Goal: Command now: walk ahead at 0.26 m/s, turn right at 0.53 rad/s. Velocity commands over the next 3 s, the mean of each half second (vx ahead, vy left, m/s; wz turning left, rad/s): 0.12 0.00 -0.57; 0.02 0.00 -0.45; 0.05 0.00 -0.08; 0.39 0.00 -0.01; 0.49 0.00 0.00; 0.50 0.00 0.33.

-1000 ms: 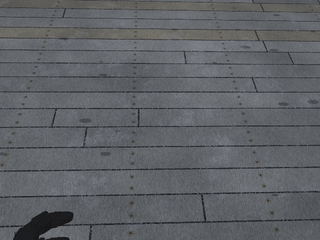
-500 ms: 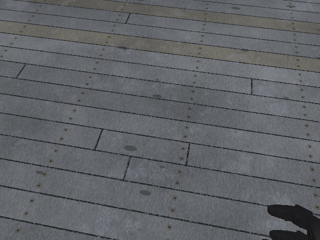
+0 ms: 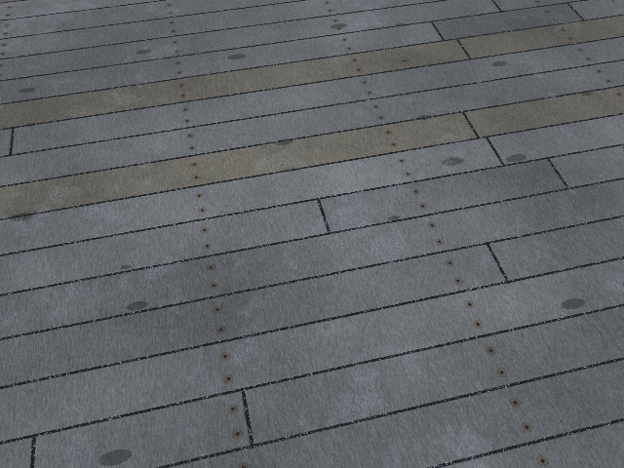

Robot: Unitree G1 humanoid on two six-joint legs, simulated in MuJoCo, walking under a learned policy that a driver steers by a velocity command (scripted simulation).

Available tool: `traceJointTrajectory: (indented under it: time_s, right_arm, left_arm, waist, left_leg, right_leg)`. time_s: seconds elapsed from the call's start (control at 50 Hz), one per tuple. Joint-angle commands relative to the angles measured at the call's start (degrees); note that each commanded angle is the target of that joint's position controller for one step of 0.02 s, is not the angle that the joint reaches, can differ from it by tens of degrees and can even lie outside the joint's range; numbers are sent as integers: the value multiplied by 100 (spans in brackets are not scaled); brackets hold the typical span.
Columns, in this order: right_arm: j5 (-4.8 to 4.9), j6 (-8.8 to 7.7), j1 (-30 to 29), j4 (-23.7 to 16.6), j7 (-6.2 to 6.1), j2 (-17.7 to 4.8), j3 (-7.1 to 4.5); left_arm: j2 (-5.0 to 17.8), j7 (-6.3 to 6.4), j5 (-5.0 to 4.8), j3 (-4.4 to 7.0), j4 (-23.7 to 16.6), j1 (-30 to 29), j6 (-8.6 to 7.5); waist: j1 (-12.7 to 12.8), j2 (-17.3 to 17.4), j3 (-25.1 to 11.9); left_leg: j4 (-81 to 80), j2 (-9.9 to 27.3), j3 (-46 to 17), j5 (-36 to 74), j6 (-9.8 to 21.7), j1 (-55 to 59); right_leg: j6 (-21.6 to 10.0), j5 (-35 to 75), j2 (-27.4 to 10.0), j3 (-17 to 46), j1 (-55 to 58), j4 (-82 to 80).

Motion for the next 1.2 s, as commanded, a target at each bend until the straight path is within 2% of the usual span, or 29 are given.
traceJointTrajectory:
  time_s: [0.02, 0.04, 0.06, 0.08, 0.1, 0.12, 0.16, 0.2, 0.24, 0.3, 0.38, 0.48, 0.5, 0.52, 0.54, 0.56, 0.6, 0.66, 0.74, 0.82, 0.88, 0.9, 0.92, 0.94, 0.96, 1.02, 1.1, 1.16, 1.2]
  right_arm:
    - [110, 120, -326, -419, -134, -1197, -299]
    - [132, 141, -422, -468, -142, -1125, -267]
    - [-65, 75, -109, -568, -112, -818, -150]
    - [-209, -46, 557, -804, -17, -269, 56]
    - [-86, -120, 254, -687, 81, -853, -46]
    - [79, -112, -254, -889, 97, -922, -66]
    - [-103, 24, -672, -882, -72, -841, -80]
    - [-90, 185, -353, -927, -84, -846, -98]
    - [-107, 199, -261, -868, -112, -682, -59]
    - [-117, 240, -490, -910, -122, -617, -24]
    - [-60, 279, -896, -1054, -72, -618, -28]
    - [-20, 99, -644, -1049, 37, -694, -117]
    - [-76, 85, -498, -1032, 24, -934, -197]
    - [-209, 137, -699, -1156, -26, -1408, -289]
    - [-401, 168, -646, -1116, 7, -1430, -320]
    - [-339, 159, -835, -1249, -2, -1115, -239]
    - [-156, 197, -1149, -1325, -44, -766, -156]
    - [-131, 277, -1028, -1294, -100, -762, -145]
    - [-132, 367, -758, -1201, -125, -981, -250]
    - [-11, 372, -831, -1125, -1, -1150, -303]
    - [151, 373, -950, -1013, 33, -1071, -250]
    - [135, 337, -643, -863, 52, -876, -180]
    - [-144, 291, -522, -929, 106, -450, -26]
    - [-188, 280, -795, -1119, 72, -411, 3]
    - [-131, 315, -1067, -1103, 16, -806, -104]
    - [-85, 432, -814, -845, -43, -890, -208]
    - [-38, 428, -650, -700, -10, -527, -94]
    - [-16, 416, -772, -708, 4, -502, -49]
    - [-53, 389, -538, -589, 26, -450, -16]
  left_arm:
    - [740, -70, 0, 275, -382, 582, -62]
    - [1021, 4, 8, 423, -223, 1299, -76]
    - [1562, 165, 31, 561, -207, 1661, -34]
    - [2038, 216, 164, 575, -461, 1285, -37]
    - [1628, 191, 119, 500, -610, 1369, -12]
    - [1355, 192, 55, 427, -681, 1011, -14]
    - [922, 255, -108, 310, -688, 439, 66]
    - [1027, 279, 53, 343, -782, 294, 85]
    - [1110, 333, 72, 388, -796, 236, 111]
    - [1243, 446, -8, 434, -808, 314, 215]
    - [1204, 514, -22, 424, -886, 225, 360]
    - [1094, 506, -87, 387, -939, 218, 442]
    - [920, 516, -95, 335, -945, 359, 450]
    - [574, 505, -50, 246, -992, 618, 446]
    - [933, 484, -34, 350, -1150, 533, 360]
    - [1345, 471, -9, 482, -989, 720, 338]
    - [1238, 512, -70, 520, -713, 880, 464]
    - [850, 483, -116, 401, -852, 613, 553]
    - [630, 419, -87, 291, -1114, 164, 529]
    - [658, 357, -49, 275, -1103, 267, 536]
    - [609, 307, -30, 288, -876, 723, 523]
    - [740, 326, -10, 306, -870, 776, 520]
    - [1132, 405, 25, 358, -946, 874, 517]
    - [1208, 383, 182, 321, -974, 591, 462]
    - [945, 356, 237, 263, -995, 537, 348]
    - [819, 367, 116, 188, -815, 84, 170]
    - [598, 394, 104, 109, -647, -73, 186]
    - [619, 388, 99, 100, -481, 27, 230]
    - [528, 380, 35, 48, -368, -52, 238]
  waist:
    - [619, 716, -469]
    - [1022, 532, -835]
    - [1038, -347, -1376]
    - [383, -1435, -2265]
    - [887, -425, -3062]
    - [857, -265, -2390]
    - [533, 491, -1156]
    - [217, -141, -881]
    - [142, -163, -965]
    - [250, -213, -1264]
    - [388, -547, -1006]
    - [242, -788, -913]
    - [260, -513, -962]
    - [564, 906, -917]
    - [532, 1990, -765]
    - [534, 1402, -727]
    - [610, 858, -574]
    - [416, 999, -420]
    - [128, 1248, -660]
    - [149, 1384, -745]
    - [448, 1240, -693]
    - [426, 927, -756]
    - [258, -379, -1066]
    - [296, -1321, -871]
    - [566, -891, -767]
    - [358, -746, -486]
    - [295, -611, -579]
    - [419, -598, -598]
    - [208, -462, -540]
  left_leg:
    - [1444, 1465, -312, 6215, 516, -29]
    - [2572, 1198, -195, 5712, 278, -367]
    - [4296, 801, -187, 3016, -100, -1728]
    - [6545, -441, -878, -1975, -522, -3897]
    - [6906, -172, -2130, -1815, -418, -3966]
    - [6671, 61, -2123, -1352, -289, -4271]
    - [5584, 406, -1913, -589, -254, -4183]
    - [5175, 365, -1940, -508, -335, -3535]
    - [4423, 259, -1819, -353, -430, -3244]
    - [3767, 143, -1878, 221, -541, -3098]
    - [2950, -3, -1953, 530, -501, -2887]
    - [911, -84, -1884, 979, -221, -2009]
    - [463, 466, -2212, 1349, -14, -1419]
    - [218, 1775, -3442, 2167, 580, -924]
    - [20, 2507, -4589, 2964, 1493, -1192]
    - [120, 2449, -4248, 3025, 1589, -1234]
    - [365, 1690, -3074, 2759, 1058, -1181]
    - [305, 1417, -2318, 3050, 1065, -1117]
    - [344, 1617, -2092, 3102, 1214, -689]
    - [434, 1749, -2014, 3237, 1271, -915]
    - [861, 1600, -1853, 2948, 959, -1238]
    - [1101, 1419, -1660, 2346, 559, -1698]
    - [2182, 919, -1134, 577, -17, -2578]
    - [2638, 459, -1141, -1299, -326, -3157]
    - [3341, 557, -1494, -1434, -423, -3109]
    - [3774, 571, -1704, -795, -496, -3169]
    - [3063, 487, -1571, -307, -553, -2476]
    - [2110, 418, -1501, -120, -507, -2104]
    - [780, 355, -1430, 1051, -381, -1432]
  right_leg:
    - [-295, -602, 557, -431, 1031, -219]
    - [-492, 88, 726, -373, 2045, -829]
    - [-886, 2474, -194, 867, 3639, -690]
    - [-2431, 4305, -1897, 3889, 5415, -644]
    - [-2415, 3782, -1798, 3789, 5415, -901]
    - [-2116, 3067, -1501, 3007, 4896, -988]
    - [-1448, 1360, -886, 2262, 3255, -1512]
    - [-1604, 1713, -826, 2202, 2209, -1702]
    - [-1469, 1951, -556, 1844, 1878, -1646]
    - [-1310, 1499, -480, 1929, 1896, -1543]
    - [-1038, -633, -268, 2303, 1652, -1664]
    - [-739, -407, -140, 2837, 1951, -1088]
    - [-472, -1003, 124, 2643, 1622, -671]
    - [-106, -2618, 831, 1674, 771, 570]
    - [162, -3718, 1153, 982, 12, 1806]
    - [331, -3427, 827, 1102, -21, 2726]
    - [554, -2791, 715, 926, -109, 3322]
    - [762, -2305, 590, 540, -173, 3194]
    - [804, -2375, 327, 312, 244, 1956]
    - [585, -2392, 401, 14, 1231, 717]
    - [197, -1052, 556, -179, 2312, -1259]
    - [25, -352, 374, 160, 3049, -1695]
    - [-304, 1248, -813, 1595, 3957, -1647]
    - [-1292, 1489, -1707, 2351, 3292, -1598]
    - [-1518, 1087, -1580, 2266, 2985, -1720]
    - [-1069, 862, -1037, 1595, 2772, -1707]
    - [-990, 1350, -699, 1108, 2616, -1510]
    - [-1068, 1028, -785, 1362, 2718, -1444]
    - [-847, 404, -640, 1339, 2501, -1382]
Next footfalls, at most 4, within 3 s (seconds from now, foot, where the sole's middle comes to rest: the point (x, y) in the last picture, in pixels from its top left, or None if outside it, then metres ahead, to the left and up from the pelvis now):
0.06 right None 0.20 -0.10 -0.77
0.50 left None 0.25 0.12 -0.77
0.90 right None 0.11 -0.11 -0.77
1.22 left None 0.23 0.11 -0.77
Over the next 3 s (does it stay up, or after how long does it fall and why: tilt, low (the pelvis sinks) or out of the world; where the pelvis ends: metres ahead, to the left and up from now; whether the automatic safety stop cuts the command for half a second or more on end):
stays up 0.80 -0.36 0.01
